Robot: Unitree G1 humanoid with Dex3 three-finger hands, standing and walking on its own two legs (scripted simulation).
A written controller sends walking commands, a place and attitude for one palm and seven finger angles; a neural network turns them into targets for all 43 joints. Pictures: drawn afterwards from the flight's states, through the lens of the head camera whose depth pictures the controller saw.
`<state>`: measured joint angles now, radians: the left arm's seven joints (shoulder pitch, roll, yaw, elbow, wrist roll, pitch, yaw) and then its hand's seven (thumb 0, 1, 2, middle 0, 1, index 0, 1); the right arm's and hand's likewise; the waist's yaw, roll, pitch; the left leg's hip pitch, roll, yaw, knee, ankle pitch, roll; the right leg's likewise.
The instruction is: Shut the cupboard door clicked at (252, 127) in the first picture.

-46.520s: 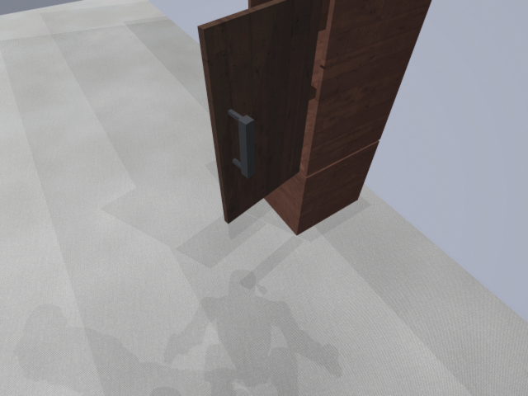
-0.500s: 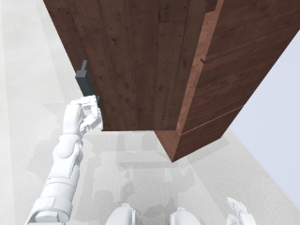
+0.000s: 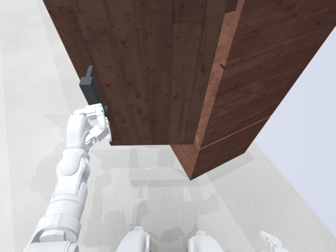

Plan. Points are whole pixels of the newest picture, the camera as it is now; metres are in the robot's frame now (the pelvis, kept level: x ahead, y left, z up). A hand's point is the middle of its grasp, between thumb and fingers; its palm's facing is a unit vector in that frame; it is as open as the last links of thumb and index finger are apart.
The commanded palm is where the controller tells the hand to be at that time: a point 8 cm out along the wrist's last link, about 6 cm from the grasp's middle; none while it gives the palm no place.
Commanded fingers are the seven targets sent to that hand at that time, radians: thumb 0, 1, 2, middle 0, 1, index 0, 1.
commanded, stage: push the door shut along its arc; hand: left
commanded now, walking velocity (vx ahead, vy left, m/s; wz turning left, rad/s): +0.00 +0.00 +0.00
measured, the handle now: (97, 98) +0.49 +0.21 +0.05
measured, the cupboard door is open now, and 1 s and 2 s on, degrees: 64 48 30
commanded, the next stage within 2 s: pull the fist back off the door in 1.92 s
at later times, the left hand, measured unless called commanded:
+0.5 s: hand (108, 109) +0.44 +0.17 +0.06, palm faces -0.07 -1.00 -0.02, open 3.1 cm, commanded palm +0.43 +0.21 +0.06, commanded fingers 0.00 0.90 0.90 -1.30 -1.50 -1.30 -1.50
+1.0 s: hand (125, 92) +0.50 +0.13 +0.06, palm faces -0.21 -0.98 -0.02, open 3.1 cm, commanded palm +0.49 +0.18 +0.06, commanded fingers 0.00 0.90 0.90 -1.30 -1.50 -1.30 -1.50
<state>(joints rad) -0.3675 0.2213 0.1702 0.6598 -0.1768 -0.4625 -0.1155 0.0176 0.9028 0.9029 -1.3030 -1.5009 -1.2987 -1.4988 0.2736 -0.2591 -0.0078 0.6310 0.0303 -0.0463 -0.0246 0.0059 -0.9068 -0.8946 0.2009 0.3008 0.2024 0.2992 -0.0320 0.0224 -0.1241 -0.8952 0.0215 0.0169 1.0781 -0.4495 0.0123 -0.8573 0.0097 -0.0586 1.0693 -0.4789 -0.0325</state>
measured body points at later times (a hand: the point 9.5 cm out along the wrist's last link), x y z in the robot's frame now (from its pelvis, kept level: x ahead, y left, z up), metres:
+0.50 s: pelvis +0.00 +0.01 -0.01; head +0.09 +0.01 +0.43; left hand +0.44 +0.22 +0.06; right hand +0.08 -0.26 -0.13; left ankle +0.04 +0.11 -0.66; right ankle +0.02 -0.10 -0.66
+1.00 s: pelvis -0.01 +0.01 -0.02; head +0.12 +0.02 +0.41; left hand +0.51 +0.19 +0.07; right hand +0.01 -0.26 -0.14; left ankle +0.04 +0.11 -0.66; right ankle +0.02 -0.10 -0.66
